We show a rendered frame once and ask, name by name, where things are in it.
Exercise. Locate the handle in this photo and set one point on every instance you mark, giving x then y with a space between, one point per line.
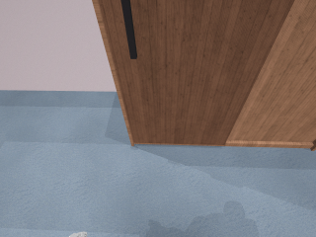
129 28

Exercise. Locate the wardrobe door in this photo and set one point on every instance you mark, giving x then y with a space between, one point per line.
197 62
282 103

